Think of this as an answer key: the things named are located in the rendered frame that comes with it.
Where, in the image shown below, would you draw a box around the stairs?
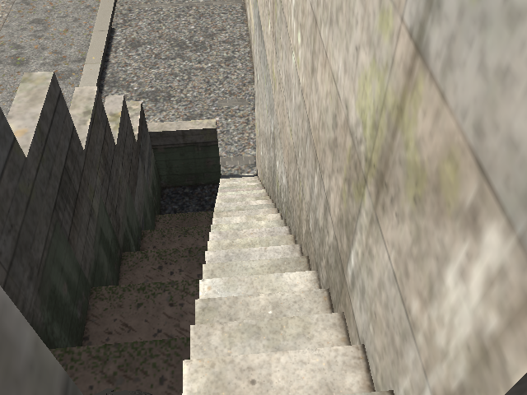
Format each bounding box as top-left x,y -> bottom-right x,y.
182,173 -> 394,395

